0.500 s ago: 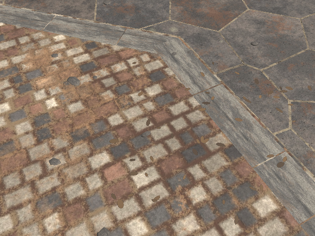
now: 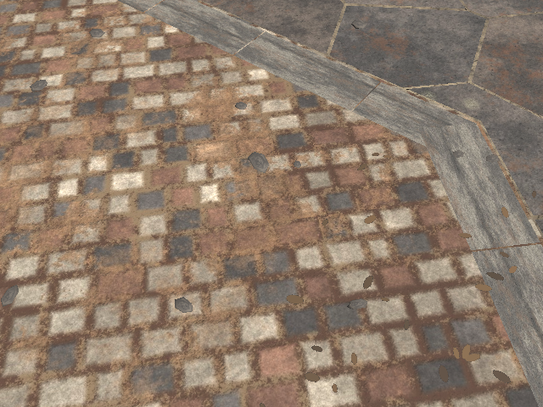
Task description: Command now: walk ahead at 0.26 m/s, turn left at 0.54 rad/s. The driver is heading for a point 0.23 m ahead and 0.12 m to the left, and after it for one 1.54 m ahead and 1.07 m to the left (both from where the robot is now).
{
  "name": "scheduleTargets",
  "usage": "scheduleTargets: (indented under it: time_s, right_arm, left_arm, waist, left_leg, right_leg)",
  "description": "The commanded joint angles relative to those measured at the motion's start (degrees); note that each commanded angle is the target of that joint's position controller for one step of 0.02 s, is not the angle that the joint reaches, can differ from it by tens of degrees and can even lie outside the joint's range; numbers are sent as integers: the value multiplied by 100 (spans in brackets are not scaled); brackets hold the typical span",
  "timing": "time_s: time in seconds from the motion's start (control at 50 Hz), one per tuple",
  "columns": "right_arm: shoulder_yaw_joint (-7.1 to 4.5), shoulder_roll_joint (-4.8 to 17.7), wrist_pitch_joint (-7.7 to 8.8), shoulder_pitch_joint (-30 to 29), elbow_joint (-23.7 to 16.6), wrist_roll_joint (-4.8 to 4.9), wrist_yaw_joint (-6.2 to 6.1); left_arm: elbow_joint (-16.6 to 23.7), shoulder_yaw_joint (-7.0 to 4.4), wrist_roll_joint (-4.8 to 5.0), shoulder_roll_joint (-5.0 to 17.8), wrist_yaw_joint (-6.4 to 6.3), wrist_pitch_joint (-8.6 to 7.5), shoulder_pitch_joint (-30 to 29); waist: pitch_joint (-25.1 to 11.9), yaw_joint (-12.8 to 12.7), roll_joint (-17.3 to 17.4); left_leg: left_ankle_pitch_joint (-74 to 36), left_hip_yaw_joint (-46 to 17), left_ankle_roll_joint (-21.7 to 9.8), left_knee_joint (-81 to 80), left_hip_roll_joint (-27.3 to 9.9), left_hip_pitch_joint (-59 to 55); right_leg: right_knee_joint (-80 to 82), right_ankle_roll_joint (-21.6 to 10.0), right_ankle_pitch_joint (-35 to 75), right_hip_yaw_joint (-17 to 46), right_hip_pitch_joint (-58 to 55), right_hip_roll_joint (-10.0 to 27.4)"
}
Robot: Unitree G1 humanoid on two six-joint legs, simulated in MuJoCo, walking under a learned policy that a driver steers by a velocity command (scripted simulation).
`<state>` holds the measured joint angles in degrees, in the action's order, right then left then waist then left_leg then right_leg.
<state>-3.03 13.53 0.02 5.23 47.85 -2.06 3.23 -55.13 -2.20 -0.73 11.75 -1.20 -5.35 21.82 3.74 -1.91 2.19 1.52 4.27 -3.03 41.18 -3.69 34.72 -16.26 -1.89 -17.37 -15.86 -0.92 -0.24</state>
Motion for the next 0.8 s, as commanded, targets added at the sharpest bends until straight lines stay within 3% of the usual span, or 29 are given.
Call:
scheduleTargets:
  time_s: [0.02,0.06,0.08,0.1,0.12,0.14,0.16,0.18,0.2,0.22,0.28,0.44,0.58,0.62,0.66,0.68,0.7,0.72,0.74,0.76,0.8]
  right_arm:
    - [-1,192,62,92,-315,-56,7]
    - [-89,385,119,711,-183,-85,-44]
    - [-160,497,198,1272,-18,-116,-105]
    - [-290,937,283,1686,59,-158,-199]
    - [-445,1589,249,1470,-44,-76,-259]
    - [-500,1693,142,1862,-147,220,-270]
    - [-456,1440,43,1385,-265,238,-330]
    - [-345,1040,-18,906,-340,256,-362]
    - [-275,801,-43,693,-339,251,-381]
    - [-241,674,-52,597,-369,256,-399]
    - [-288,867,22,640,-385,142,-344]
    - [-381,1060,-135,950,-465,116,-360]
    - [-431,1121,-191,969,-511,56,-315]
    - [-438,1126,-217,869,-526,68,-287]
    - [-436,1103,-248,667,-551,140,-273]
    - [-402,985,-242,634,-588,203,-295]
    - [-314,596,-232,1013,-604,239,-324]
    - [-389,851,-201,923,-625,165,-375]
    - [-473,1211,-198,796,-583,-17,-369]
    - [-486,1152,-215,953,-497,-5,-320]
    - [-457,1048,-325,1230,-359,27,-209]
  left_arm:
    - [271,-205,28,939,-89,13,-92]
    - [305,-268,39,1063,-138,131,-181]
    - [348,-287,63,1089,-125,196,-257]
    - [441,-292,73,1070,-97,213,-134]
    - [665,-189,29,449,-46,253,448]
    - [745,-197,0,687,-39,334,286]
    - [804,-188,5,688,-45,364,-91]
    - [852,-186,-17,700,-44,363,-448]
    - [881,-207,-88,741,-55,397,-607]
    - [890,-220,-154,760,-56,489,-510]
    - [890,-193,-134,603,-47,684,-375]
    - [1263,-223,-86,760,-91,806,-1283]
    - [1416,-165,45,785,-142,675,-1359]
    - [1406,-150,97,807,-160,624,-1127]
    - [1315,-145,109,822,-201,569,-663]
    - [1281,-189,58,1002,-247,535,-498]
    - [1422,-276,-25,1484,-296,542,-720]
    - [1660,-321,-123,1815,-261,567,-1348]
    - [1635,-259,-115,1449,-224,577,-1289]
    - [1675,-159,-54,1126,-190,565,-1523]
    - [1769,-121,-48,1015,-166,566,-1703]
  waist:
    - [-143,211,-863]
    - [-518,439,-874]
    - [-864,694,-643]
    - [-1250,885,-51]
    - [-1713,251,984]
    - [-2599,665,460]
    - [-1943,548,98]
    - [-1122,419,-108]
    - [-708,257,-186]
    - [-638,136,-108]
    - [-888,32,-84]
    - [-692,390,341]
    - [-696,427,468]
    - [-722,329,527]
    - [-700,54,470]
    - [-658,-13,226]
    - [-746,284,-878]
    - [-288,296,-1501]
    - [-255,322,-827]
    - [-272,516,-639]
    - [-360,595,-923]
  left_leg:
    - [241,379,-208,-444,374,-782]
    - [678,389,-445,-739,659,-1386]
    - [266,322,-580,-1300,786,-2067]
    - [-1616,-458,-811,-1555,165,-3151]
    - [-5881,-2437,-1616,-636,-1531,-4673]
    - [-5182,-3328,-2243,-1252,-1877,-4860]
    - [-3551,-2944,-2130,-1658,-1703,-4175]
    - [-2584,-2586,-1864,-2016,-1355,-3277]
    - [-2189,-2357,-1593,-2199,-1028,-2735]
    - [-1942,-2134,-1429,-2318,-804,-2351]
    - [-1740,-1969,-1211,-2362,-511,-2031]
    - [1427,-2874,-930,-2736,-329,-2257]
    - [845,-3456,-916,-2492,-286,-2386]
    - [484,-3618,-834,-2421,-233,-2295]
    - [718,-3588,-540,-2307,3,-1911]
    - [1455,-3357,-222,-2067,324,-1443]
    - [2694,-2487,133,-871,972,-890]
    - [3026,-1218,274,406,1666,-40]
    - [2820,-1279,346,1387,1112,-367]
    - [2526,-1268,343,1810,1108,-551]
    - [2167,-1103,437,2633,1081,-465]
  right_leg:
    - [-490,-412,5226,168,143,1445]
    - [-1646,-364,5651,175,-27,1475]
    - [-2723,-231,5022,143,133,1390]
    - [-4247,33,3087,117,1047,1107]
    - [-6190,318,-2262,338,2968,146]
    - [-6728,386,-2067,1501,3378,-61]
    - [-6661,376,-1550,1701,3625,224]
    - [-6200,379,-1085,1709,3656,391]
    - [-5769,390,-849,1747,3536,486]
    - [-5460,413,-678,1760,3249,519]
    - [-5028,440,-439,1742,2870,374]
    - [-3858,535,-237,1995,3379,222]
    - [-2763,295,-654,2050,2681,-178]
    - [-2169,177,-725,2035,2186,-318]
    - [-905,45,-228,1956,1286,-392]
    - [-71,-50,51,2213,685,-36]
    - [508,-367,-581,3515,293,1298]
    - [736,-960,8,4624,932,2269]
    - [450,-1161,963,4133,1324,2214]
    - [244,-1020,1569,3477,1459,1804]
    - [3,-820,2277,2601,1208,1297]
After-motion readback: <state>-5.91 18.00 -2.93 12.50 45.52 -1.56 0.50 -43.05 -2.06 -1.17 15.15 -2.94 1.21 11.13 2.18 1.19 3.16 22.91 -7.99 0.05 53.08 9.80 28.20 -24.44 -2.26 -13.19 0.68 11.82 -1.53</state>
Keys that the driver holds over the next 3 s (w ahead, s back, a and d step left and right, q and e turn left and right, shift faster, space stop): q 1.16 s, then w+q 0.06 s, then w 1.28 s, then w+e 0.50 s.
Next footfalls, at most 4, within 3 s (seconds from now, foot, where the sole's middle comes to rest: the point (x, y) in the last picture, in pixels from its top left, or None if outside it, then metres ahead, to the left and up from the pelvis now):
0.10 left None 0.20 0.08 -0.78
0.68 right None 0.20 -0.10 -0.78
1.16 left None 0.07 0.07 -0.78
1.72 right None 0.40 0.13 -0.78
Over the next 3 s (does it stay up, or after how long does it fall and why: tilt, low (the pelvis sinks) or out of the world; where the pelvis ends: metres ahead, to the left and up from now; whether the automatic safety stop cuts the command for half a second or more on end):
stays up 0.74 0.58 0.00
